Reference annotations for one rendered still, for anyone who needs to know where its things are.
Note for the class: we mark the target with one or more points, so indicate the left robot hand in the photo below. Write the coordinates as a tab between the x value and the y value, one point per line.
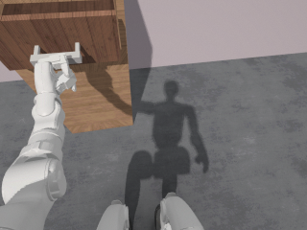
48	81

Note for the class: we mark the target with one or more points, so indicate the robot thigh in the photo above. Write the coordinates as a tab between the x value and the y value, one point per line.
115	217
178	214

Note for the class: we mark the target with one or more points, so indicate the robot left forearm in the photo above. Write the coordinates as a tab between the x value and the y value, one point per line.
47	137

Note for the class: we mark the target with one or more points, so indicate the cabinet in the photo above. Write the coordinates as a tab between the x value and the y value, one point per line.
102	98

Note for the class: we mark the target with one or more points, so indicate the handle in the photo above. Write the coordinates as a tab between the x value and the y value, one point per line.
73	57

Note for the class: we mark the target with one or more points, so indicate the left robot upper arm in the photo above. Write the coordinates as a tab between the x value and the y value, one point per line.
30	190

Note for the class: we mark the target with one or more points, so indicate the drawer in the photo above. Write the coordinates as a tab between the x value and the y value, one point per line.
56	27

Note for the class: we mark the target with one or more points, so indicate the right robot thigh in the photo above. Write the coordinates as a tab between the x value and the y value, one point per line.
178	214

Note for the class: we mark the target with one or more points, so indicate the left robot thigh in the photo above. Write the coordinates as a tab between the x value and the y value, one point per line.
115	217

